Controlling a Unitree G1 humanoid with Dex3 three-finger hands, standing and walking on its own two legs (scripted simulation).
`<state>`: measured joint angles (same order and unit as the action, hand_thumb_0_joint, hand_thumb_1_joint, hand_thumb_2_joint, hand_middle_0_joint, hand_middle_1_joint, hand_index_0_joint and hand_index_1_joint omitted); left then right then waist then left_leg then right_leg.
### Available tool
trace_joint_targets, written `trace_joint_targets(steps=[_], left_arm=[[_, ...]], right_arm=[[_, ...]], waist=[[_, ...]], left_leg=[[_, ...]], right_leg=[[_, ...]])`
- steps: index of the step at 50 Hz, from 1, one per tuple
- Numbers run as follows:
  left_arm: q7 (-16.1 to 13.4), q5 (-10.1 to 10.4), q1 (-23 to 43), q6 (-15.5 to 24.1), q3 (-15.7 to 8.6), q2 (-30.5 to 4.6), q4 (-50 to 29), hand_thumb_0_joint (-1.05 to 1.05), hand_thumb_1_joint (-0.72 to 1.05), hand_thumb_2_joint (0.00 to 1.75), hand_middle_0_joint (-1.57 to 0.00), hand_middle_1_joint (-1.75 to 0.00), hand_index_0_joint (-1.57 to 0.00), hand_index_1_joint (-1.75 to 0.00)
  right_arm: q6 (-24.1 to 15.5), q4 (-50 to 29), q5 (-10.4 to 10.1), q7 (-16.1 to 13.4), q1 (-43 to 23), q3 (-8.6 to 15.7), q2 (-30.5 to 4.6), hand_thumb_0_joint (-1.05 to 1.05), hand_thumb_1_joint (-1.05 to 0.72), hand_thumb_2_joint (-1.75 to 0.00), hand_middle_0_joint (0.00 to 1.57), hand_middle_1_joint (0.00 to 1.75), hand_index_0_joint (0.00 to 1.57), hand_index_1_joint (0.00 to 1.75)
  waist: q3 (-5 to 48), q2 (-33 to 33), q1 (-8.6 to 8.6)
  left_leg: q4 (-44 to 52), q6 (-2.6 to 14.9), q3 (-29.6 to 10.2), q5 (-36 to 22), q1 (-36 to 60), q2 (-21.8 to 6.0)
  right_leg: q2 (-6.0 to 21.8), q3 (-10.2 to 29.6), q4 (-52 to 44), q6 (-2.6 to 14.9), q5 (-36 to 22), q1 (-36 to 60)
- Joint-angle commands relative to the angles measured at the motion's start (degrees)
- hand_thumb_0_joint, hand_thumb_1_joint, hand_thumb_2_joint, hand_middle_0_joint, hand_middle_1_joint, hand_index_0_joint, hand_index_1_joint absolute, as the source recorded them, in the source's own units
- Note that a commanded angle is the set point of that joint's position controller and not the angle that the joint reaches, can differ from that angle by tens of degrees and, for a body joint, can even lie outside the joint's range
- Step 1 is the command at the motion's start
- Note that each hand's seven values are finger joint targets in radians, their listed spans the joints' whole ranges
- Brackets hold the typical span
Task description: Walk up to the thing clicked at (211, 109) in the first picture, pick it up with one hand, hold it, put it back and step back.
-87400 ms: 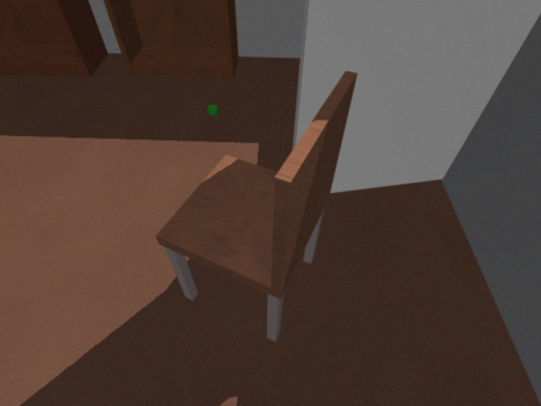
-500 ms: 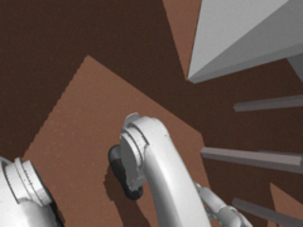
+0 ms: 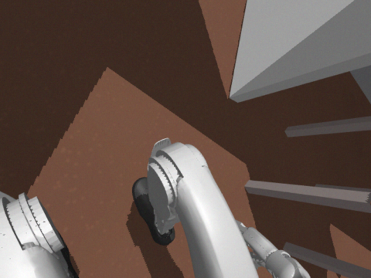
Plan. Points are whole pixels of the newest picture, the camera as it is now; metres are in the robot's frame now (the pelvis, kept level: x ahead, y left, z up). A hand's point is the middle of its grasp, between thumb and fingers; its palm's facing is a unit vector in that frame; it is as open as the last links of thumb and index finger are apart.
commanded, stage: rest palm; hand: left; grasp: from above
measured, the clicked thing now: out of the picture +0.47 +0.42 -0.29
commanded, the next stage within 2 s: close in 1.48 s
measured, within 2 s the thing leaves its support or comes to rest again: neither
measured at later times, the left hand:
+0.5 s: hand out of the picture +0.44 +0.39 -0.25, palm faces -0.42 -0.18 -0.89, open 13.7 cm
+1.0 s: hand out of the picture +0.44 +0.39 -0.25, palm faces -0.41 -0.19 -0.89, open 13.6 cm
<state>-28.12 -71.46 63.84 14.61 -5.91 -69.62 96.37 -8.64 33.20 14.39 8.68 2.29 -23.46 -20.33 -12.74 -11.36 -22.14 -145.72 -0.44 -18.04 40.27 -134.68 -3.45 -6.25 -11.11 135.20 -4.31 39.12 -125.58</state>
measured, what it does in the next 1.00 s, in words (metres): stands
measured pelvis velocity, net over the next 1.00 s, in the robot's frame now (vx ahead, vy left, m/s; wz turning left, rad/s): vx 0.00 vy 0.00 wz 0.00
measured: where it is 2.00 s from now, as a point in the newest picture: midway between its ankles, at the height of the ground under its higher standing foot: (114, 246)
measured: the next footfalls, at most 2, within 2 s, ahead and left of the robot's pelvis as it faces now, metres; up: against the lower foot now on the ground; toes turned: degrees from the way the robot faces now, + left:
none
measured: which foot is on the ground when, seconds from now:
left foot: down 0.00-1.00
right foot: down 0.00-1.00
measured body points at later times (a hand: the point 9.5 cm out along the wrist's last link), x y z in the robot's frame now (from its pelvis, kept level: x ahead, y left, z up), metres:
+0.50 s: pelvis +0.00 +0.00 +0.00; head +0.28 +0.15 +0.31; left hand +0.46 +0.39 -0.20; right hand +0.08 -0.25 -0.05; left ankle +0.06 +0.13 -0.27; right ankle +0.12 -0.12 -0.27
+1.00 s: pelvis +0.00 +0.00 +0.00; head +0.29 +0.16 +0.31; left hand +0.46 +0.40 -0.20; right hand +0.08 -0.25 -0.05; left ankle +0.06 +0.13 -0.27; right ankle +0.12 -0.12 -0.27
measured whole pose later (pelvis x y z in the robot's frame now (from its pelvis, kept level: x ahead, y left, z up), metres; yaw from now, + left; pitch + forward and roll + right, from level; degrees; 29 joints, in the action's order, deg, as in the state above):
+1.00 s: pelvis +0.00 +0.00 +0.00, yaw +0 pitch +26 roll -16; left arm -29.1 -71.7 63.1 15.6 -6.2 -69.5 95.5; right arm -9.2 33.6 14.8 9.0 2.1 -23.7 -20.5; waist -13.1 -12.0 -21.7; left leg -146.2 -0.5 -18.4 40.5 -134.7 -3.3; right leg -6.2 -11.4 135.5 -4.4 39.2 -125.4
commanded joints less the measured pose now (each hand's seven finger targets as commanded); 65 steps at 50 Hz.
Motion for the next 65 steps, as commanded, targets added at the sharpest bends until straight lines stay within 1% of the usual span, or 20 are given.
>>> trace_joint_targets(steps=[1, 8, 9, 10, 14, 16, 18, 19, 23, 24, 25, 28, 31, 39, 44, 46, 47, 51, 54, 65], left_arm=[[-2.11, 0.84, 11.36, 0.28, -0.56, -14.41, -7.34, 0.0, -0.45, 0.88, -0.07, -1.07, -0.09, -1.05], [-2.14, 1.15, 12.46, 0.91, -0.85, -14.55, -9.79, 0.0, -0.46, 0.91, -0.07, -1.07, -0.09, -1.05], [-1.84, 0.58, 10.91, 0.65, 0.24, -13.55, -7.71, 0.0, -0.47, 0.9, -0.06, -1.08, -0.09, -1.05], [-1.87, 0.88, 10.85, 0.66, -0.08, -13.47, -7.6, 0.0, -0.46, 0.9, -0.07, -1.07, -0.09, -1.05], [-2.07, 0.8, 10.41, 0.6, -0.72, -14.39, -6.49, 0.0, -0.46, 0.92, -0.07, -1.07, -0.09, -1.05], [-2.49, 0.42, 12.39, 1.02, -0.84, -15.26, -10.01, 0.0, -0.47, 0.91, -0.07, -1.07, -0.08, -1.05], [-2.92, 0.19, 10.17, 0.53, -1.06, -14.28, -7.03, 0.0, -0.46, 0.9, -0.07, -1.08, -0.09, -1.05], [-3.09, 0.33, 11.68, 0.75, -0.93, -14.46, -9.22, 0.0, -0.45, 0.9, -0.07, -1.07, -0.09, -1.04], [-3.14, -0.01, 10.51, -0.14, -0.91, -14.59, -6.38, 0.0, -0.46, 0.9, -0.07, -1.06, -0.09, -1.04], [-3.07, -0.07, 11.93, -0.12, -0.42, -14.65, -8.98, 0.0, -0.45, 0.9, -0.07, -1.07, -0.09, -1.04], [-3.2, 0.6, 12.31, -0.11, -1.17, -15.35, -8.5, 0.0, -0.45, 0.89, -0.06, -1.07, -0.09, -1.04], [-2.88, 0.7, 11.64, -0.3, 0.3, -13.43, -7.16, 0.0, -0.44, 0.88, -0.06, -1.08, -0.09, -1.05], [-2.68, 1.07, 10.81, -0.35, -0.1, -14.11, -5.64, 0.0, -0.43, 0.88, -0.07, -1.07, -0.1, -1.04], [-2.04, 1.05, 10.36, 0.33, 0.67, -12.99, -5.9, 0.0, -0.44, 0.88, -0.06, -1.08, -0.09, -1.05], [-3.33, 1.18, 11.75, 1.24, -1.2, -15.39, -8.86, 0.0, -0.43, 0.88, -0.07, -1.08, -0.1, -1.05], [-3.26, 0.44, 10.29, 0.87, -0.71, -14.46, -7.38, 0.0, -0.43, 0.87, -0.06, -1.08, -0.09, -1.05], [-3.68, 0.93, 11.5, 1.08, -1.52, -15.01, -8.42, 0.0, -0.42, 0.86, -0.06, -1.08, -0.1, -1.04], [-3.44, -0.01, 11.6, 0.21, -0.2, -13.95, -7.85, 0.0, -0.43, 0.9, -0.07, -1.08, -0.1, -1.05], [-3.4, 0.19, 11.69, -0.12, -0.26, -13.78, -7.67, 0.0, -0.43, 0.88, -0.07, -1.08, -0.1, -1.04], [-3.25, 0.65, 10.87, -0.24, 0.01, -13.78, -6.6, 0.0, -0.42, 0.88, -0.06, -1.09, -0.1, -1.05]], right_arm=[[0.02, 1.69, -0.47, -0.43, 10.17, 6.34, -19.49, 0.0, -0.9, -0.9, 0.2, 0.3, 0.2, 0.3], [-0.01, 1.35, -0.21, -0.36, 10.29, 6.38, -19.62, 0.0, -0.9, -0.9, 0.2, 0.3, 0.2, 0.3], [-0.1, 1.5, -0.19, -0.25, 10.16, 6.4, -19.23, 0.0, -0.91, -0.9, 0.2, 0.3, 0.2, 0.3], [0.01, 2.11, 0.1, -0.17, 10.65, 6.13, -19.2, 0.0, -0.9, -0.9, 0.2, 0.3, 0.2, 0.3], [0.04, 1.97, -0.33, -0.17, 10.43, 5.92, -19.05, 0.0, -0.9, -0.9, 0.2, 0.3, 0.2, 0.3], [0.07, 1.23, -0.15, -0.13, 10.04, 6.26, -19.86, 0.0, -0.9, -0.9, 0.2, 0.3, 0.2, 0.3], [0.07, 1.86, 0.05, 0.02, 10.26, 5.89, -19.08, 0.0, -0.9, -0.9, 0.2, 0.3, 0.2, 0.3], [-0.05, 1.25, 0.03, 0.06, 9.73, 6.16, -19.53, 0.0, -0.9, -0.9, 0.2, 0.3, 0.2, 0.3], [-0.27, 1.82, -0.14, 0.09, 10.35, 6.14, -19.38, 0.0, -0.9, -0.9, 0.2, 0.3, 0.2, 0.3], [-0.44, 1.23, -0.34, 0.09, 9.88, 6.41, -19.51, 0.0, -0.9, -0.9, 0.2, 0.3, 0.2, 0.3], [-0.51, 1.08, -0.4, 0.05, 9.47, 6.32, -19.61, 0.0, -0.9, -0.9, 0.2, 0.3, 0.2, 0.3], [-0.71, 1.11, -0.24, 0.08, 9.71, 6.45, -19.76, 0.0, -0.9, -0.9, 0.2, 0.3, 0.2, 0.3], [-0.61, 0.95, 0.04, -0.14, 9.7, 6.22, -19.69, 0.0, -0.9, -0.9, 0.2, 0.3, 0.2, 0.3], [-0.5, 1.72, -0.29, -0.26, 10.06, 5.88, -19.29, 0.0, -0.9, -0.9, 0.2, 0.3, 0.2, 0.3], [-0.4, 0.83, -0.03, -0.4, 9.01, 5.9, -19.94, 0.0, -0.9, -0.9, 0.2, 0.3, 0.2, 0.3], [-0.51, 1.64, 0.15, -0.16, 9.81, 5.89, -19.51, 0.0, -0.9, -0.9, 0.2, 0.3, 0.2, 0.3], [-0.45, 1.82, 0.21, -0.21, 9.47, 5.91, -19.59, 0.0, -0.9, -0.9, 0.2, 0.3, 0.2, 0.3], [-0.59, 1.66, 0.17, 0.0, 9.89, 6.35, -19.63, 0.0, -0.9, -0.9, 0.2, 0.3, 0.2, 0.3], [-0.56, 1.59, 0.27, 0.16, 9.75, 6.54, -19.75, 0.0, -0.9, -0.9, 0.2, 0.3, 0.2, 0.3], [-0.41, 1.29, 0.26, 0.17, 9.62, 5.89, -19.79, 0.0, -0.9, -0.9, 0.2, 0.3, 0.2, 0.3]], waist=[[35.94, 35.59, -2.25], [37.61, 35.98, -2.38], [36.72, 36.26, -2.14], [36.2, 35.6, -2.66], [36.34, 35.04, -2.02], [37.67, 37.34, -1.86], [36.9, 36.84, -1.81], [37.45, 36.83, -2.24], [36.19, 35.78, -2.25], [36.5, 36.68, -1.81], [37.29, 36.24, -1.61], [36.01, 35.63, -2.43], [35.52, 33.64, -2.23], [34.74, 34.29, -2.37], [38.06, 35.25, -1.64], [36.99, 35.67, -1.83], [37.52, 35.41, -1.82], [36.25, 37.08, -2.24], [36.89, 37.32, -1.78], [36.14, 35.52, -2.39]], left_leg=[[13.8, 0.43, 5.69, -14.97, 30.36, -2.5], [13.46, 0.53, 5.89, -16.29, 31.41, -2.46], [13.42, 0.59, 6.12, -15.89, 31.73, -2.49], [13.27, 0.71, 6.04, -15.38, 30.69, -2.52], [13.66, 0.46, 5.35, -15.29, 31.41, -2.61], [14.05, 0.2, 5.27, -17.07, 33.26, -2.63], [13.7, 0.27, 5.5, -17.26, 32.81, -2.73], [13.66, 0.39, 5.75, -17.26, 32.17, -2.61], [13.33, 0.63, 6.14, -15.94, 30.79, -2.6], [13.45, 0.47, 6.15, -16.04, 31.21, -2.48], [13.44, 0.41, 5.87, -15.59, 30.84, -2.55], [13.61, 0.56, 5.94, -14.21, 30.45, -2.5], [13.76, 0.81, 6.33, -11.33, 28.12, -2.36], [13.85, 0.53, 5.64, -13.15, 29.13, -2.4], [13.27, 0.63, 6.01, -15.45, 30.88, -2.52], [12.88, 0.67, 6.39, -16.12, 30.75, -2.36], [12.7, 0.59, 6.2, -16.35, 30.16, -2.54], [13.32, 0.36, 5.99, -15.81, 31.44, -2.51], [14.09, 0.07, 5.58, -15.8, 32.08, -2.5], [13.48, 0.61, 5.96, -15.51, 30.39, -2.43]], right_leg=[[-1.17, -6.54, -10.43, 4.89, -16.28, 17.5], [-1.16, -6.59, -10.84, 4.78, -17.6, 19.27], [-1.29, -6.34, -10.88, 4.85, -17.14, 18.75], [-1.36, -6.53, -11.08, 4.65, -16.94, 18.94], [-1.17, -6.66, -10.59, 4.81, -16.4, 18.0], [-1.14, -6.84, -10.12, 4.93, -17.3, 17.74], [-1.33, -6.84, -10.19, 4.84, -17.44, 18.1], [-1.35, -6.76, -10.36, 4.76, -17.94, 18.72], [-1.5, -6.34, -10.67, 4.76, -17.29, 18.74], [-1.42, -6.29, -10.28, 4.95, -17.07, 17.96], [-1.34, -6.55, -10.2, 5.0, -16.85, 17.92], [-1.42, -6.43, -10.59, 4.93, -16.09, 18.18], [-1.6, -6.23, -11.45, 4.89, -14.21, 19.24], [-1.29, -6.52, -10.43, 4.88, -15.19, 18.07], [-1.5, -6.61, -10.78, 4.68, -17.33, 19.96], [-1.46, -6.4, -10.57, 4.64, -17.82, 19.84], [-1.46, -6.72, -10.6, 4.58, -18.07, 19.68], [-1.41, -6.67, -10.29, 4.87, -17.08, 17.89], [-1.23, -7.0, -9.99, 5.06, -16.86, 17.55], [-1.51, -6.43, -10.67, 4.78, -17.12, 19.33]])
